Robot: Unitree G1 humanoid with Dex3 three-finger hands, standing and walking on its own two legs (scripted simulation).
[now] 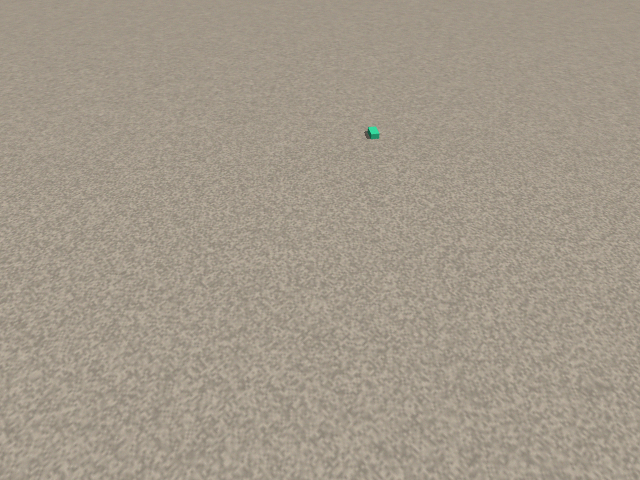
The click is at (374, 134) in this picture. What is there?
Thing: small brick
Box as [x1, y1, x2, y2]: [368, 127, 379, 138]
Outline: 368,127 368,133 370,138 378,138 379,133 376,127
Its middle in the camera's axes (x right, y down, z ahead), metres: +0.33 -0.63 +2.31
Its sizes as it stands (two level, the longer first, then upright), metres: 0.078 0.049 0.033
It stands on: the floor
